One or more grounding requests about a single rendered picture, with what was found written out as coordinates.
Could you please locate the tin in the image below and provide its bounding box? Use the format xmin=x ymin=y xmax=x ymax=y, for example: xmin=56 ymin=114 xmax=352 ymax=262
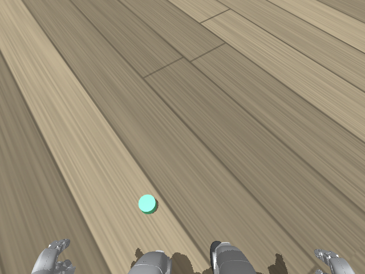
xmin=139 ymin=195 xmax=157 ymax=214

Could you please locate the right robot hand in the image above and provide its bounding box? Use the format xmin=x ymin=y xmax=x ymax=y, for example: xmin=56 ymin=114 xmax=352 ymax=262
xmin=314 ymin=249 xmax=355 ymax=274

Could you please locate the left robot hand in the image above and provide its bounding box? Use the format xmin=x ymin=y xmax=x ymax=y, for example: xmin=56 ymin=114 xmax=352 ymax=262
xmin=32 ymin=239 xmax=76 ymax=274

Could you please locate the right robot foot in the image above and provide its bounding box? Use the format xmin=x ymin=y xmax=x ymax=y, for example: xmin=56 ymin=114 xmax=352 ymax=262
xmin=210 ymin=241 xmax=221 ymax=270

